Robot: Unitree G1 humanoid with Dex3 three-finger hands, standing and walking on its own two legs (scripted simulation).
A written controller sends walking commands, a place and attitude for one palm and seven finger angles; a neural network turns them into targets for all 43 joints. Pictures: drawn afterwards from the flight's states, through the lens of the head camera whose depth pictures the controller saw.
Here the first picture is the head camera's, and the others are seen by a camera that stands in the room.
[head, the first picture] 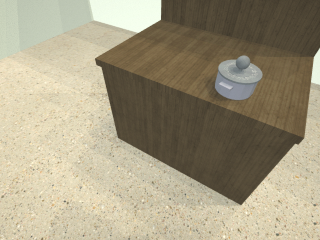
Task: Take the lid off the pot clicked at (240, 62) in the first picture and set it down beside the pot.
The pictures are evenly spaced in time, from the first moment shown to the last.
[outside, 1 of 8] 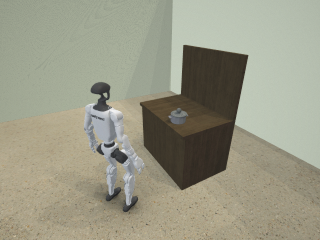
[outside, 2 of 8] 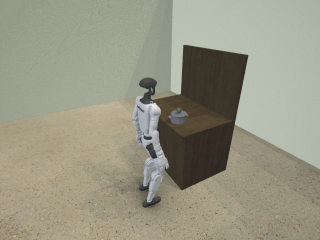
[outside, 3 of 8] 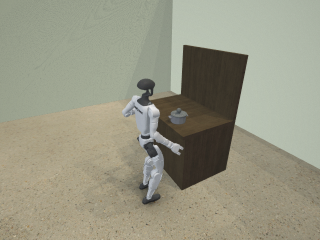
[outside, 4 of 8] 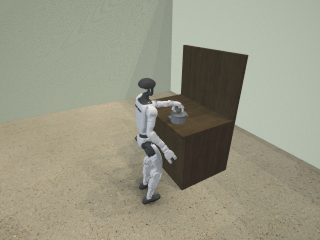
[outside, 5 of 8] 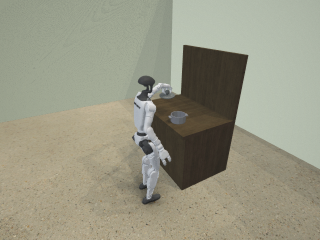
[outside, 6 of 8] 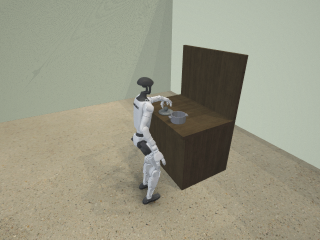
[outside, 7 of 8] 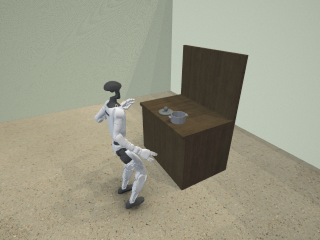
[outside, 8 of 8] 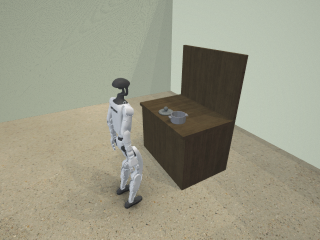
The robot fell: no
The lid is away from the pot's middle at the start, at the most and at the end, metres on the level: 0.00 0.25 0.25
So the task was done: yes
